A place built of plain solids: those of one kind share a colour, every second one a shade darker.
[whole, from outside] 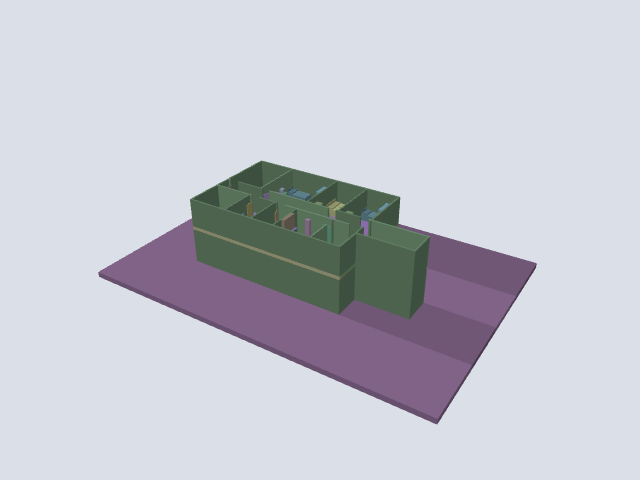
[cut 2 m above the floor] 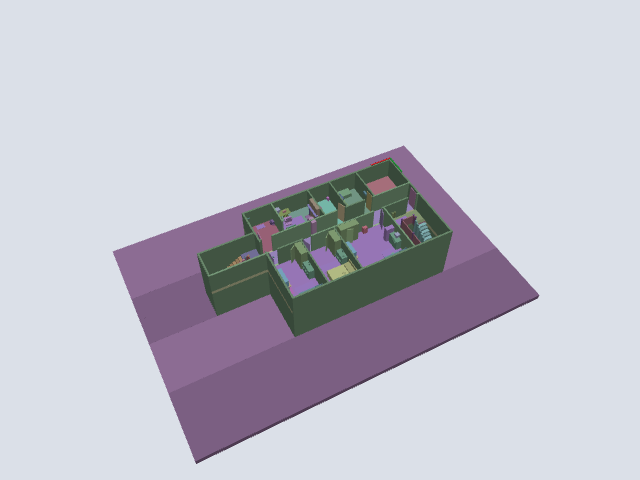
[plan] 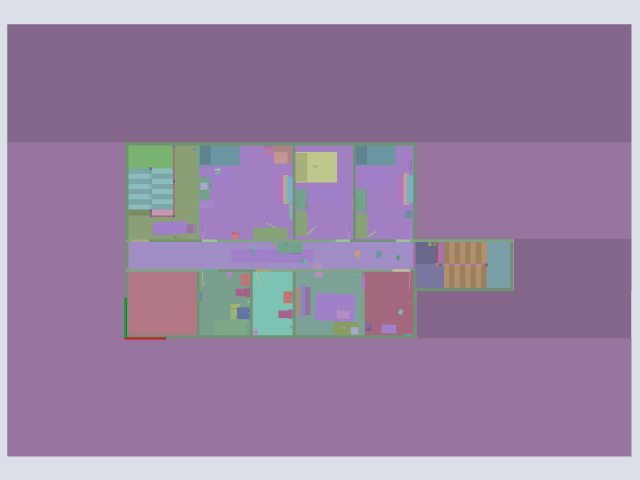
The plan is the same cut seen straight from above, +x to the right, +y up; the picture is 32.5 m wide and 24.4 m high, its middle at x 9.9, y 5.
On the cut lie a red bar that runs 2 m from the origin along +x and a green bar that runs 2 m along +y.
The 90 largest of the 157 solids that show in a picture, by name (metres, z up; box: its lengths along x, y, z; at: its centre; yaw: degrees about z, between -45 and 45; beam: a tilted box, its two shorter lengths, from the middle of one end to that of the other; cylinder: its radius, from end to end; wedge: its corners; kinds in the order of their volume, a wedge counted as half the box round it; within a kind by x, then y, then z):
{
 "under_1": {"box": [6.0, 9.97, 0.5], "at": [-3.0, 4.99, -0.57]},
 "under_2": {"box": [31.73, 6.0, 0.5], "at": [9.87, -3.0, -0.57]},
 "under_3": {"box": [31.73, 6.0, 0.5], "at": [9.87, 12.97, -0.57]},
 "under_4": {"box": [10.93, 2.41, 0.5], "at": [20.27, 1.21, -0.57]},
 "under_5": {"box": [10.93, 4.91, 0.5], "at": [20.27, 7.51, -0.57]},
 "under_6": {"box": [6.0, 2.65, 0.5], "at": [22.73, 3.73, -0.57]},
 "wall_1": {"box": [0.16, 3.23, 6.17], "at": [0.08, 1.77, 2.75]},
 "wall_2": {"box": [0.16, 1.38, 6.17], "at": [0.08, 4.21, 2.75]},
 "wall_3": {"box": [0.16, 4.78, 6.17], "at": [0.08, 7.42, 2.75]},
 "wall_4": {"box": [3.92, 0.13, 2.6], "at": [1.96, 3.46, 4.53]},
 "wall_5": {"box": [2.71, 0.13, 2.6], "at": [2.56, 4.96, 4.53]},
 "wall_6": {"box": [0.13, 3.23, 6.17], "at": [3.71, 1.77, 2.75]},
 "wall_7": {"box": [0.13, 4.78, 2.6], "at": [3.71, 7.42, 4.53]},
 "wall_8": {"box": [1.96, 0.13, 2.6], "at": [5.65, 3.46, 4.53]},
 "wall_9": {"box": [0.13, 3.23, 2.6], "at": [6.42, 1.77, 4.53]},
 "wall_10": {"box": [14.8, 0.16, 6.17], "at": [7.4, 0.08, 2.75]},
 "wall_11": {"box": [14.8, 0.16, 6.17], "at": [7.4, 9.89, 2.75]},
 "wall_12": {"box": [6.03, 0.13, 2.6], "at": [7.67, 4.96, 4.53]},
 "wall_13": {"box": [0.13, 3.23, 6.17], "at": [8.59, 1.77, 2.75]},
 "wall_14": {"box": [0.13, 4.78, 6.17], "at": [8.59, 7.42, 2.75]},
 "wall_15": {"box": [6.21, 0.13, 2.6], "at": [10.48, 3.46, 4.53]},
 "wall_16": {"box": [0.13, 4.78, 2.6], "at": [11.64, 7.42, 4.53]},
 "wall_17": {"box": [0.13, 2.28, 2.6], "at": [12.11, 1.3, 4.53]},
 "wall_18": {"box": [2.32, 0.13, 2.6], "at": [12.59, 4.96, 4.53]},
 "wall_19": {"box": [0.13, 0.82, 6.17], "at": [14.71, 2.98, 2.75]},
 "wall_20": {"box": [0.16, 2.25, 6.17], "at": [14.72, 1.28, 2.75]},
 "wall_21": {"box": [0.16, 4.75, 6.17], "at": [14.72, 7.43, 2.75]},
 "wall_22": {"box": [5.24, 0.13, 2.6], "at": [17.11, 4.96, 4.53]},
 "wall_23": {"box": [5.09, 0.16, 6.17], "at": [17.18, 2.49, 2.75]},
 "wall_24": {"box": [5.09, 0.031, 6.17], "at": [17.18, 5.04, 2.75]},
 "wall_25": {"box": [0.16, 2.33, 6.17], "at": [19.65, 3.73, 2.75]},
 "under_foot_1": {"box": [14.8, 4.91, 0.5], "at": [7.4, 7.51, -0.62]},
 "back_stair_1": {"box": [0.27, 1.11, 3.35], "at": [16.34, 3.12, 1.37]},
 "back_stair_2": {"box": [0.54, 1.11, 3.17], "at": [16.47, 3.12, 1.29]},
 "back_stair_3": {"box": [0.81, 1.11, 2.99], "at": [16.61, 3.12, 1.2]},
 "back_stair_4": {"box": [1.08, 1.11, 2.81], "at": [16.74, 3.12, 1.11]},
 "back_stair_5": {"box": [1.35, 1.11, 2.63], "at": [16.88, 3.12, 1.02]},
 "back_stair_6": {"box": [1.62, 1.11, 2.45], "at": [17.01, 3.12, 0.93]},
 "back_stair_7": {"box": [1.89, 1.11, 2.27], "at": [17.14, 3.12, 0.84]},
 "back_stair_8": {"box": [2.16, 1.11, 2.09], "at": [17.28, 3.12, 0.75]},
 "back_stair_9": {"box": [2.16, 1.11, 0.48], "at": [17.28, 4.34, -0.06]},
 "back_stair_10": {"box": [1.89, 1.11, 0.66], "at": [17.41, 4.34, 0.03]},
 "back_stair_11": {"box": [1.62, 1.11, 0.84], "at": [17.55, 4.34, 0.12]},
 "back_stair_12": {"box": [1.35, 1.11, 1.02], "at": [17.68, 4.34, 0.21]},
 "back_stair_13": {"box": [1.08, 1.11, 1.2], "at": [17.82, 4.34, 0.3]},
 "back_stair_14": {"box": [0.81, 1.11, 1.38], "at": [17.95, 4.34, 0.39]},
 "back_stair_15": {"box": [0.54, 1.11, 1.56], "at": [18.09, 4.34, 0.48]},
 "stair_1": {"box": [1.08, 0.26, 3.35], "at": [0.7, 6.68, 1.37]},
 "stair_2": {"box": [1.08, 0.52, 3.17], "at": [0.7, 6.81, 1.29]},
 "stair_3": {"box": [1.08, 0.78, 2.99], "at": [0.7, 6.94, 1.2]},
 "stair_4": {"box": [1.08, 1.04, 2.81], "at": [0.7, 7.07, 1.11]},
 "stair_5": {"box": [1.08, 1.3, 2.63], "at": [0.7, 7.2, 1.02]},
 "stair_6": {"box": [1.08, 1.56, 2.45], "at": [0.7, 7.33, 0.93]},
 "stair_7": {"box": [1.08, 1.82, 2.27], "at": [0.7, 7.46, 0.84]},
 "stair_8": {"box": [1.08, 2.08, 2.09], "at": [0.7, 7.59, 0.75]},
 "stair_9": {"box": [1.08, 2.08, 0.48], "at": [1.89, 7.59, -0.06]},
 "stair_10": {"box": [1.08, 1.82, 0.66], "at": [1.89, 7.72, 0.03]},
 "stair_11": {"box": [1.08, 1.56, 0.84], "at": [1.89, 7.85, 0.12]},
 "stair_12": {"box": [1.08, 1.3, 1.02], "at": [1.89, 7.98, 0.21]},
 "stair_13": {"box": [1.08, 1.04, 1.2], "at": [1.89, 8.11, 0.3]},
 "stair_14": {"box": [1.08, 0.78, 1.38], "at": [1.89, 8.24, 0.39]},
 "stair_15": {"box": [1.08, 0.52, 1.56], "at": [1.89, 8.37, 0.48]},
 "upper_floor_room_river_1": {"box": [4.75, 4.78, 0.16], "at": [6.14, 7.42, 3.15]},
 "upper_floor_room_river_2": {"box": [2.93, 4.78, 0.16], "at": [10.12, 7.42, 3.15]},
 "upper_floor_room_river_3": {"box": [2.93, 4.78, 0.16], "at": [13.18, 7.42, 3.15]},
 "back_stair_landing_1": {"box": [1.21, 2.33, 1.91], "at": [18.97, 3.73, 0.66]},
 "stair_landing_1": {"box": [2.27, 1.18, 1.91], "at": [1.29, 9.22, 0.66]},
 "wardrobe_1": {"box": [1.75, 0.6, 2.0], "at": [7.38, 5.34, 4.23]},
 "wardrobe_2": {"box": [0.6, 1.26, 2.0], "at": [8.96, 5.84, 4.23]},
 "wardrobe_3": {"box": [0.6, 1.28, 2.0], "at": [12.02, 5.73, 4.23]},
 "floor_lower_hall_1": {"box": [3.48, 1.52, 0.79], "at": [1.9, 5.79, -0.39]},
 "upper_floor_upper_corridor_1": {"box": [14.48, 1.38, 0.16], "at": [7.4, 4.21, 3.15]},
 "floor_back_stair_foot_1": {"box": [1.43, 2.33, 0.79], "at": [15.48, 3.73, -0.39]},
 "fixture_breast_room_river_1": {"box": [0.32, 1.3, 2.65], "at": [8.36, 7.57, 4.5]},
 "fixture_breast_room_river_2": {"box": [0.32, 1.43, 2.65], "at": [14.48, 7.59, 4.5]},
 "chest_drawers_1": {"box": [0.5, 1.15, 0.99], "at": [4.03, 7.62, 3.72]},
 "chest_drawers_2": {"box": [1.28, 0.5, 1.04], "at": [8.38, 4.64, 3.75]},
 "chest_drawers_3": {"box": [0.5, 1.14, 1.0], "at": [11.97, 7.02, 3.73]},
 "upper_floor_landlords_rooms_1": {"box": [3.48, 3.23, 0.16], "at": [1.9, 1.77, 3.15]},
 "upper_floor_landlords_office_1": {"box": [3.39, 3.23, 0.16], "at": [10.35, 1.77, 3.15]},
 "child_bed_1": {"box": [2.06, 1.06, 0.4], "at": [4.78, 9.31, 3.61]},
 "child_bed_2": {"box": [2.06, 1.06, 0.4], "at": [12.72, 9.31, 3.61]},
 "upper_floor_landing_1": {"box": [3.48, 1.22, 0.16], "at": [1.9, 5.64, 3.15]},
 "upper_floor_landing_2": {"box": [1.21, 3.56, 0.16], "at": [3.04, 8.03, 3.15]},
 "upper_floor_bathroom_1": {"box": [2.58, 3.23, 0.16], "at": [5.06, 1.77, 3.15]},
 "double_bed_1": {"box": [2.11, 1.55, 0.4], "at": [9.71, 8.7, 3.73]},
 "upper_floor_road_lobby_1": {"box": [2.47, 3.23, 0.16], "at": [13.4, 1.77, 3.15]},
 "fixture_breast_landlords_office_1": {"box": [0.3, 1.44, 2.65], "at": [8.8, 1.89, 4.5]},
 "upper_floor_wc_1": {"box": [2.04, 3.23, 0.16], "at": [7.5, 1.77, 3.15]},
 "wall_band_1": {"box": [14.8, 0.16, 0.31], "at": [7.4, 0.08, 3.07]}
}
